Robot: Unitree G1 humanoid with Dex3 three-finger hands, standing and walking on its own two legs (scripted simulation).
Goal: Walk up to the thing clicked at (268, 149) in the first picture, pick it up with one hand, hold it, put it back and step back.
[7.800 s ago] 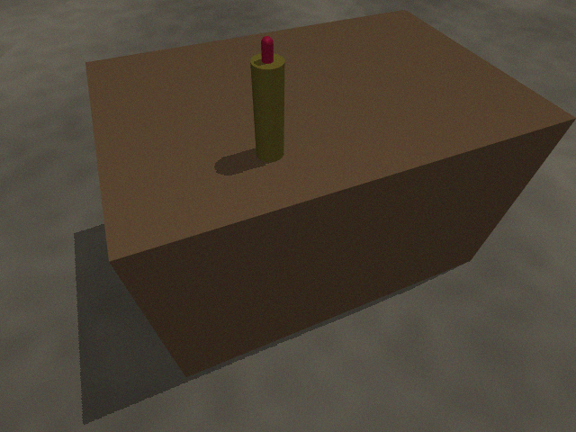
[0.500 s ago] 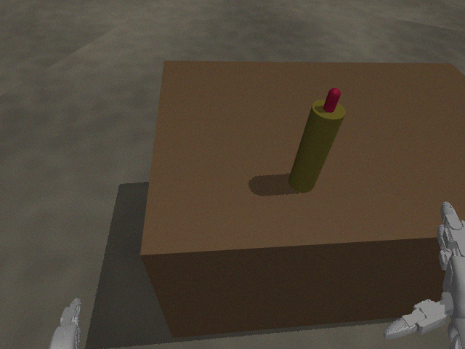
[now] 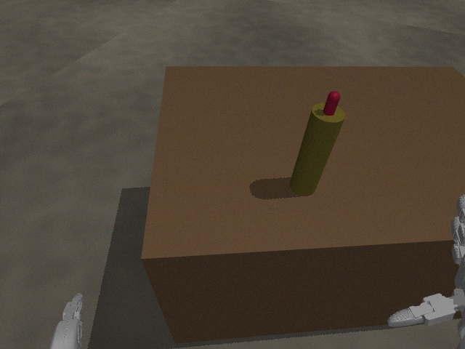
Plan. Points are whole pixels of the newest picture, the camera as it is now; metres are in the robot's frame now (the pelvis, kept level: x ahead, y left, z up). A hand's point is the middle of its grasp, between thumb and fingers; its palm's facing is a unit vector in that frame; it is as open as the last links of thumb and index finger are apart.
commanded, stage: go down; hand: right
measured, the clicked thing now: (316, 146) +0.49 -0.20 +0.06
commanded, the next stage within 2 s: none
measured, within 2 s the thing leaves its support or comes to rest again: neither
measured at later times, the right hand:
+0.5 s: hand (429, 204) +0.30 -0.34 +0.10, palm faces +0.17 +0.98 -0.07, open 17.5 cm
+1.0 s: hand (432, 177) +0.35 -0.37 +0.11, palm faces +0.16 +0.99 +0.01, open 17.3 cm
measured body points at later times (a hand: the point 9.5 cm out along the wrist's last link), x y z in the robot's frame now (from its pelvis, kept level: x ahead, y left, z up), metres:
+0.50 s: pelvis +0.01 -0.01 +0.00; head +0.01 +0.00 +0.45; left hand +0.14 +0.27 -0.10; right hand +0.29 -0.39 +0.10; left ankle -0.03 +0.11 -0.74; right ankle +0.02 -0.12 -0.74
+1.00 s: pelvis +0.00 -0.01 -0.01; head +0.05 -0.03 +0.43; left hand +0.14 +0.25 -0.11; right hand +0.34 -0.42 +0.11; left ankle -0.03 +0.11 -0.74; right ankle +0.02 -0.12 -0.74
